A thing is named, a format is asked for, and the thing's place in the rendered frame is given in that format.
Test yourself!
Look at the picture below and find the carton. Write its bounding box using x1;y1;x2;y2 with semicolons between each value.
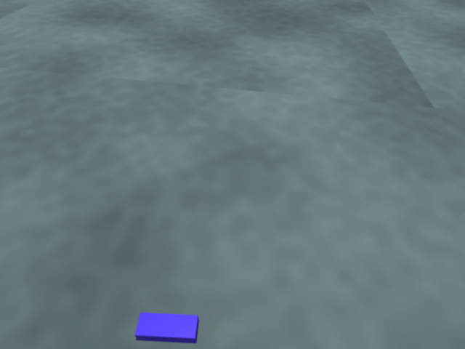
135;313;199;343

